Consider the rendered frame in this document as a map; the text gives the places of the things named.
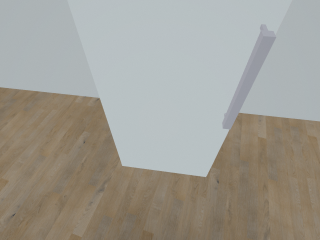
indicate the fridge door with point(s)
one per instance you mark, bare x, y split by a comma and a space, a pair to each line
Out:
166, 72

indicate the handle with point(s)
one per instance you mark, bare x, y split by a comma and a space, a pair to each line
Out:
259, 53

